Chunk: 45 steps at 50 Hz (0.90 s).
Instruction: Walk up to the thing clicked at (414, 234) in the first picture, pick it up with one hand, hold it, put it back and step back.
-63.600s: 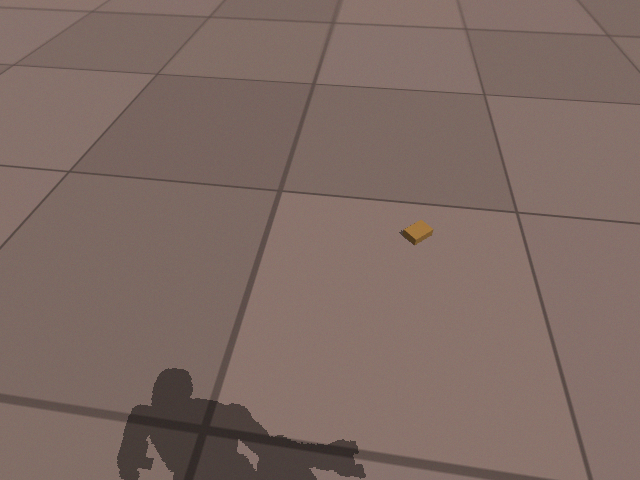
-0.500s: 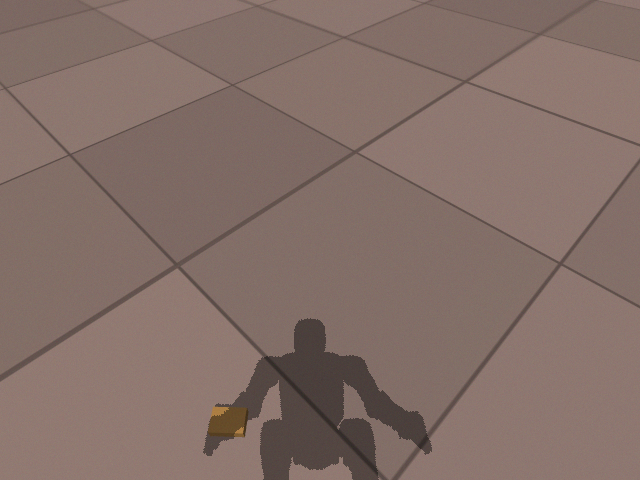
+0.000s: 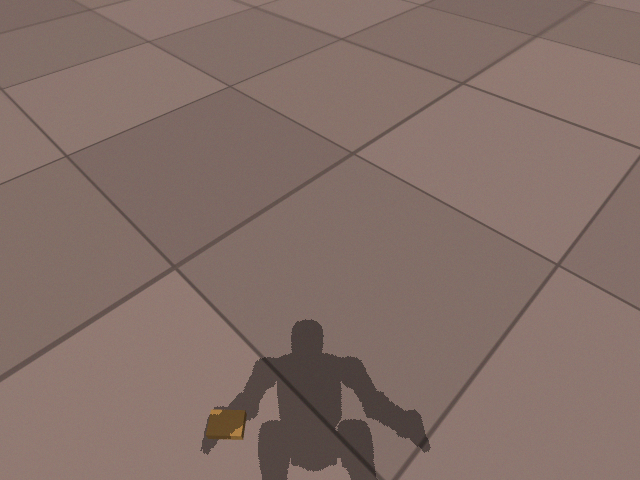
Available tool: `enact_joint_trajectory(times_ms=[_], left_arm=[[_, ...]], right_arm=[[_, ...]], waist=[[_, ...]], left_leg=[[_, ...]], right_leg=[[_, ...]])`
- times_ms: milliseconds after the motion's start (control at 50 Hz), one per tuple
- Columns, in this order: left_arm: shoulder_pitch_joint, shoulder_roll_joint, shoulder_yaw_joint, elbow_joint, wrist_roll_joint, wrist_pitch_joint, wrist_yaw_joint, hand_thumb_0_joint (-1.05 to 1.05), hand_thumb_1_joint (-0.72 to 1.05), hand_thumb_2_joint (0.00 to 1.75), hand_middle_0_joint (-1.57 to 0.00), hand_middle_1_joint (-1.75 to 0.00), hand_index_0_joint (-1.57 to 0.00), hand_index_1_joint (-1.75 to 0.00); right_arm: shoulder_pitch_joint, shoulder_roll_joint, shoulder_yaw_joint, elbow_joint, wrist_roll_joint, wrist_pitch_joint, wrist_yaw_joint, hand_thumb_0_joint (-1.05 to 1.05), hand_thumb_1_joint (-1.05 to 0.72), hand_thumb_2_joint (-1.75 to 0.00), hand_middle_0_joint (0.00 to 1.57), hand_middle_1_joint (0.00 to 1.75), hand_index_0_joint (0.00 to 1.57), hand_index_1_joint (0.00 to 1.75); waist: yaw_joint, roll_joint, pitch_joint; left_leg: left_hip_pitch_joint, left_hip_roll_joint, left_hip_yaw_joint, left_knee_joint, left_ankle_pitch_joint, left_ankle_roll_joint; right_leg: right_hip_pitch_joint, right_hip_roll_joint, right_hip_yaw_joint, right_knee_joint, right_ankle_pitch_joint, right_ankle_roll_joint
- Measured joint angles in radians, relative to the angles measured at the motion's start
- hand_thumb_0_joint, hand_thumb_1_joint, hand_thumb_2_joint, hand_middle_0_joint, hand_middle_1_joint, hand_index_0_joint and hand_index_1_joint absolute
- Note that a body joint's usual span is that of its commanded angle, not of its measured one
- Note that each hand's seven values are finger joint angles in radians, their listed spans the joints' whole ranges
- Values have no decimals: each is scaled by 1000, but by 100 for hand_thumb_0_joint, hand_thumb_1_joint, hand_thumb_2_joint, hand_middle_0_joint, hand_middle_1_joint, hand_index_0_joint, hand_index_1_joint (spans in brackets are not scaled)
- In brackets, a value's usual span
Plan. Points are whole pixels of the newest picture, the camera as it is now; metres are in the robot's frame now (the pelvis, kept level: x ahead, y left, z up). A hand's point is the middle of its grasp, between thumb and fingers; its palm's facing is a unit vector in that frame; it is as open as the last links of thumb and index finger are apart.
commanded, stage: stand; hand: left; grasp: from above
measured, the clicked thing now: (226, 424) +0.45 +0.29 -0.77
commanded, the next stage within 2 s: step back in 0.04 s
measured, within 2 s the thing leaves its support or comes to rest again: neither
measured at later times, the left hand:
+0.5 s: hand out of the picture +0.07 +0.31 -0.18, palm faces -0.04 -0.92 -0.38, open 7.4 cm
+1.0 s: hand out of the picture -0.05 +0.28 -0.15, palm faces -0.04 -0.91 -0.41, open 7.4 cm
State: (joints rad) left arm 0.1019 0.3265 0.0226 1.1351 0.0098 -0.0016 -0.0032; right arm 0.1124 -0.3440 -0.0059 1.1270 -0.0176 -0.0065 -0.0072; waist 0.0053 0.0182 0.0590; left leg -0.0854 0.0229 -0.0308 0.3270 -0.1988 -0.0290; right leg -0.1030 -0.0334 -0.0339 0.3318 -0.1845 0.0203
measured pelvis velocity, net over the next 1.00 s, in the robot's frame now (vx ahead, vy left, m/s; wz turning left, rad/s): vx -0.18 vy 0.03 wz -0.05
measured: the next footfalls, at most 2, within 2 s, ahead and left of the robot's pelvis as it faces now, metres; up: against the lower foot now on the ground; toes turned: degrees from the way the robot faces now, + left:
right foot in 0.72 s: -0.10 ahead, -0.09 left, +0.00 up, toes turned -1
left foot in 1.10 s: -0.18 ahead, +0.15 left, +0.00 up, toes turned -4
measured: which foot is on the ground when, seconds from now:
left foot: down 0.00-0.74, up 0.76-1.00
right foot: down 0.00-0.34, up 0.36-0.70, down 0.72-1.00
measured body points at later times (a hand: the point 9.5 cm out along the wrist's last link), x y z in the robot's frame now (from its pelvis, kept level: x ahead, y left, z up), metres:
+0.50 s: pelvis -0.07 +0.04 -0.02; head +0.01 +0.06 +0.42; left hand +0.08 +0.35 -0.15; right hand -0.02 -0.28 -0.13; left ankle -0.05 +0.14 -0.75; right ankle -0.08 -0.10 -0.68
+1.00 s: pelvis -0.18 +0.03 -0.02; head -0.12 +0.01 +0.42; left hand -0.05 +0.33 -0.12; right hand -0.10 -0.30 -0.15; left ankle -0.21 +0.16 -0.69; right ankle -0.14 -0.09 -0.75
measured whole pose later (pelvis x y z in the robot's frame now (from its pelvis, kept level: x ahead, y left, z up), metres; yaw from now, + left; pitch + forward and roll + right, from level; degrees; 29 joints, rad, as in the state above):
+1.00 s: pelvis -0.18 +0.03 -0.02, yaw -3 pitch -1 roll +1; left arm 0.13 0.34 0.06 0.78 0.03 0.04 0.01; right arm 0.15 -0.42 -0.04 0.88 0.00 0.04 -0.03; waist 0.02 0.03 0.18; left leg -0.38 -0.10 -0.12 1.00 -0.53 -0.03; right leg -0.33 0.00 0.03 0.60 -0.24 -0.02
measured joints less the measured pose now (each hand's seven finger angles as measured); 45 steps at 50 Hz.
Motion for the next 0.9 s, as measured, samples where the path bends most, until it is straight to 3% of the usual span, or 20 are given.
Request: enact_joint_trajectory(times_ms=[160, 220, 300, 340, 380, 420, 460, 520, 640, 680, 720, 760, 820, 860, 900], left_arm=[[-14, 20, 29, -66, -20, 13, 5, 1, 90, 90, -20, -30, -21, -30], [-30, 32, 35, -105, -15, 26, 8, 1, 90, 90, -20, -31, -21, -30], [-47, 52, 38, -155, 3, 44, 11, 1, 90, 90, -20, -31, -21, -30], [-57, 63, 36, -179, 3, 53, 14, 1, 90, 90, -20, -31, -21, -30], [-86, 82, 43, -200, -2, 63, 23, 1, 90, 90, -20, -30, -21, -30], [-96, 89, 47, -213, -3, 67, 34, 1, 91, 90, -20, -30, -21, -30], [-91, 90, 44, -222, -8, 66, 37, 1, 91, 90, -20, -30, -20, -30], [-60, 80, 41, -237, -6, 62, 30, 1, 91, 90, -20, -30, -20, -30], [-2, 59, 45, -251, 0, 64, 17, 1, 91, 90, -20, -30, -21, -30], [9, 54, 48, -253, 1, 60, 12, 1, 91, 90, -20, -30, -21, -30], [21, 49, 51, -251, 5, 51, 8, 1, 91, 90, -20, -30, -21, -30], [24, 25, 50, -244, 13, 44, 6, 1, 91, 90, -20, -30, -21, -30], [49, 19, 43, -264, 14, 41, -3, 1, 91, 90, -20, -30, -21, -30], [55, 11, 41, -278, 12, 42, 2, 1, 90, 90, -20, -30, -21, -30], [54, 7, 41, -295, 13, 43, 6, 1, 90, 90, -20, -31, -21, -30]], right_arm=[[-35, -25, -22, -57, 21, 26, 12, 0, -90, -89, 20, 30, 20, 30], [-45, -46, -35, -88, 23, 41, 12, 0, -90, -89, 20, 30, 20, 30], [-27, -63, -51, -134, 20, 56, 21, 0, -90, -89, 20, 30, 20, 30], [3, -73, -56, -153, 13, 47, 24, 0, -90, -89, 20, 30, 20, 30], [12, -56, -59, -152, -3, 39, 20, 0, -90, -89, 20, 30, 20, 30], [23, -38, -52, -156, -9, 40, 19, 0, -90, -89, 20, 30, 20, 30], [32, -24, -47, -163, -14, 42, 9, 0, -90, -89, 20, 30, 20, 30], [37, -16, -46, -188, -13, 39, -5, 0, -90, -89, 20, 30, 21, 30], [30, -11, -42, -250, -8, 27, -15, 0, -90, -89, 20, 30, 21, 31], [24, -15, -38, -262, -6, 30, -14, 0, -90, -89, 20, 30, 21, 31], [18, -23, -34, -267, -1, 37, -11, 0, -90, -89, 20, 30, 21, 31], [4, -40, -39, -255, 8, 48, -10, 0, -90, -89, 20, 30, 21, 31], [0, -38, -42, -237, 17, 65, -15, 0, -90, -89, 20, 30, 21, 30], [8, -47, -41, -235, 24, 62, -17, 0, -90, -89, 20, 30, 21, 30], [19, -58, -38, -238, 25, 53, -20, 0, -90, -89, 20, 30, 21, 30]], waist=[[-11, 7, 59], [-12, 9, 88], [-17, -20, 101], [-26, -18, 89], [-20, -49, 114], [-25, -60, 133], [-29, -63, 137], [-29, -56, 142], [-26, -40, 154], [-23, -32, 153], [-17, -20, 147], [-28, 36, 155], [-9, 16, 134], [-1, 11, 122], [5, 10, 113]], left_leg=[[-107, 3, -6, 138, -42, 9], [-179, -7, -5, 251, -57, 33], [-230, -56, 3, 423, -208, 67], [-203, -45, 0, 344, -138, 64], [-213, -58, 12, 358, -173, 62], [-219, -55, 12, 352, -155, 66], [-220, -50, 15, 320, -126, 68], [-220, -40, 33, 291, -99, 74], [-243, -22, 75, 306, -81, 71], [-262, -13, 86, 332, -84, 63], [-289, -2, 94, 373, -93, 52], [-305, 23, 52, 407, -96, 45], [-358, -77, -41, 632, -296, 35], [-377, -130, -87, 762, -315, 27], [-373, -151, -106, 815, -310, 15]], right_leg=[[-89, 4, -1, 100, -24, -5], [-134, -3, -1, 157, -37, -4], [-202, -38, 20, 242, -59, 8], [-252, -38, 19, 305, -81, 4], [-308, 3, 105, 436, -239, -25], [-347, 79, 174, 589, -350, -42], [-377, 128, 192, 718, -356, -47], [-375, 145, 177, 803, -344, -31], [-271, 102, 146, 647, -343, -5], [-222, 78, 123, 521, -311, -11], [-165, 65, 101, 370, -219, -25], [-150, 97, 69, 344, -184, -40], [-172, 71, 84, 347, -170, -54], [-176, 55, 90, 313, -138, -52], [-188, 45, 90, 284, -107, -51]])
